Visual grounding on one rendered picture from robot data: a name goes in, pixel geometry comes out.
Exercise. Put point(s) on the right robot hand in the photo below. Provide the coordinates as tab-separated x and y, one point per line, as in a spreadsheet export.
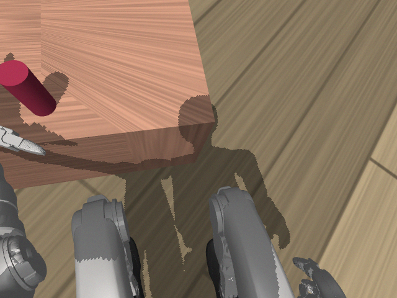
323	284

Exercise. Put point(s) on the left robot hand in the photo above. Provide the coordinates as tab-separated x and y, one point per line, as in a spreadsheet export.
11	140

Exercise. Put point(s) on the right robot foot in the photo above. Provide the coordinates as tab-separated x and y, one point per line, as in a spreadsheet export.
214	268

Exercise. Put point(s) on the can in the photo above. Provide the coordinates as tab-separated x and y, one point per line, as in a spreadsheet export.
16	77

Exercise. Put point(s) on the left robot foot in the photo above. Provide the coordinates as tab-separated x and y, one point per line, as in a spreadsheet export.
136	269

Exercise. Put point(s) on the left robot arm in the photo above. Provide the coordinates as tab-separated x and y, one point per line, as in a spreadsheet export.
21	267

